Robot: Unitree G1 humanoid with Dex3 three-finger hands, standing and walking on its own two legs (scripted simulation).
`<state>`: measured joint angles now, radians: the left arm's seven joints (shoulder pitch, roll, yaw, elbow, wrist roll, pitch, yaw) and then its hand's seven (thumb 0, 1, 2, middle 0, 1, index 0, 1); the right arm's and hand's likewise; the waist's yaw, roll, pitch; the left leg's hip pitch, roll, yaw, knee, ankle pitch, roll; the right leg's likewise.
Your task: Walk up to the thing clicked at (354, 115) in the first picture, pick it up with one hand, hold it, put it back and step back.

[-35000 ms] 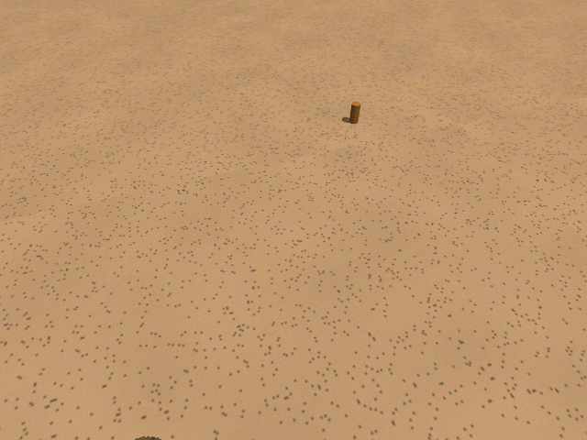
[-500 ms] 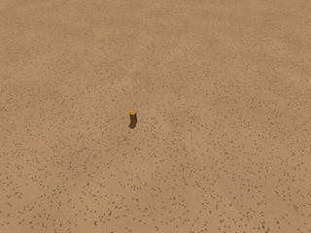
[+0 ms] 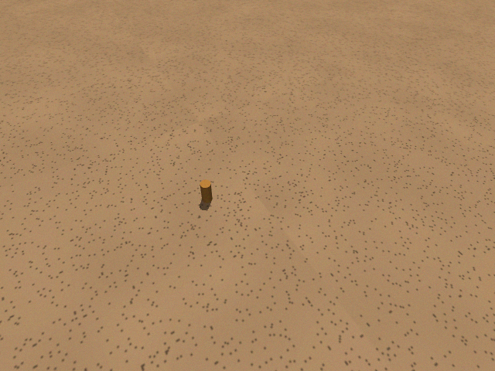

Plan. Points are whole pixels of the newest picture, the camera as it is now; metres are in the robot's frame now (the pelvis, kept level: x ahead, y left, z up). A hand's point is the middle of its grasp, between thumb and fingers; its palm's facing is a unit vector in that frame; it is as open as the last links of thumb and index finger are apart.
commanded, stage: step back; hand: left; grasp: from above
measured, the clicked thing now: (206, 191) +1.02 +0.21 -0.70
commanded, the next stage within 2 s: stand in 0.28 s
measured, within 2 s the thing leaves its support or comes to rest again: neither
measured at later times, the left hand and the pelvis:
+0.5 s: hand out of the picture +0.11 +0.24 -0.14, palm faces -0.02 -0.94 -0.35, open 7.3 cm; pelvis +0.01 -0.01 +0.02, yaw -1 degrees
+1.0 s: hand out of the picture +0.09 +0.23 -0.14, palm faces -0.04 -0.94 -0.35, open 7.3 cm; pelvis +0.00 -0.02 +0.02, yaw -1 degrees
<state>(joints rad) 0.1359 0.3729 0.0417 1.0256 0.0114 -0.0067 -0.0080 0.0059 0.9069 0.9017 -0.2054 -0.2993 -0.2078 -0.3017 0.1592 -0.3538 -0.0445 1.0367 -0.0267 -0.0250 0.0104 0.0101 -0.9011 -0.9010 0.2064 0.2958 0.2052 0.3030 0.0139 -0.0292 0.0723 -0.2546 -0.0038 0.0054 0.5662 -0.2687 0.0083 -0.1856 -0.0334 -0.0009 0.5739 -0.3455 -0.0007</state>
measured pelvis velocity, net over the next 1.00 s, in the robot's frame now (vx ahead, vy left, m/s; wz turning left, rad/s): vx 0.00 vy -0.02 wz -0.02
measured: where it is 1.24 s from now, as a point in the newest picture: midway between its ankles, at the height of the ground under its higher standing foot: outside the picture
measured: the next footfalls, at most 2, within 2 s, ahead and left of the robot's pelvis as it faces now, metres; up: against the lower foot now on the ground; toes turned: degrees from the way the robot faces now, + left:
none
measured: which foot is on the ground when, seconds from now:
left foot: down 0.00-1.00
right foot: down 0.00-1.00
